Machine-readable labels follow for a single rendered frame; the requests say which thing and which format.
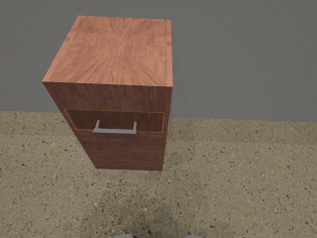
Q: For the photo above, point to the handle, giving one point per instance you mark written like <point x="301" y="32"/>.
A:
<point x="115" y="132"/>

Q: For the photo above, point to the drawer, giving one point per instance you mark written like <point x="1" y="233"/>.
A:
<point x="86" y="119"/>

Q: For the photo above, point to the cabinet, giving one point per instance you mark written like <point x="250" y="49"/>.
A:
<point x="117" y="64"/>

